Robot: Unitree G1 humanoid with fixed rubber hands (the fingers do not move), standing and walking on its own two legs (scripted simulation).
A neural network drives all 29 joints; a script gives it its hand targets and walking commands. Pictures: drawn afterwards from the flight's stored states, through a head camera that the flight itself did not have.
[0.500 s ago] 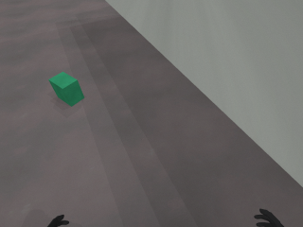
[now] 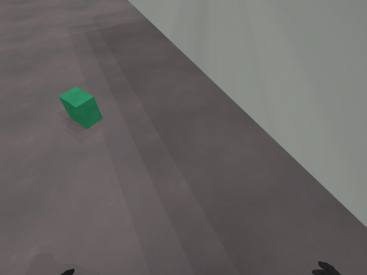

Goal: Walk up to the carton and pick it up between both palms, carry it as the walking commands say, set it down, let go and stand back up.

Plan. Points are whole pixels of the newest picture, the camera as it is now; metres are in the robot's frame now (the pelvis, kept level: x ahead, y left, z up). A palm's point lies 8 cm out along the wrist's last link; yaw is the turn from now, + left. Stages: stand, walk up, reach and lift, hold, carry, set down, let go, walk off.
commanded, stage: stand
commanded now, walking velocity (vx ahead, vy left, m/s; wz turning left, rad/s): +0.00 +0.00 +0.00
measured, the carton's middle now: (81, 107) +1.44 +0.86 -0.67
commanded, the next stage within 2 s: walk up in 0.66 s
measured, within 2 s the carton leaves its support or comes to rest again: neither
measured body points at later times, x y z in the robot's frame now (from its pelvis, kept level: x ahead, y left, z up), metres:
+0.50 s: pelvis +0.01 +0.00 +0.00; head +0.01 +0.00 +0.45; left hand +0.11 +0.32 -0.11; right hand +0.12 -0.32 -0.11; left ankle +0.01 +0.12 -0.75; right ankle +0.01 -0.12 -0.75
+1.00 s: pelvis +0.02 +0.02 +0.00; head +0.04 +0.02 +0.45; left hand +0.05 +0.35 -0.12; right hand +0.18 -0.27 -0.11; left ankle +0.02 +0.17 -0.67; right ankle +0.01 -0.12 -0.75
